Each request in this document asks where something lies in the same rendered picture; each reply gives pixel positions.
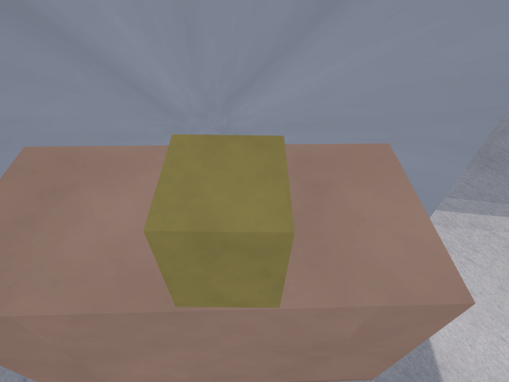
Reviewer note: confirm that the carton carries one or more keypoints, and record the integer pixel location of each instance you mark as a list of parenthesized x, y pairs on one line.
[(220, 225)]

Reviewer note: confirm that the pedestal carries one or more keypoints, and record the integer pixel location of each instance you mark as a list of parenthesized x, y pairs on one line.
[(82, 298)]

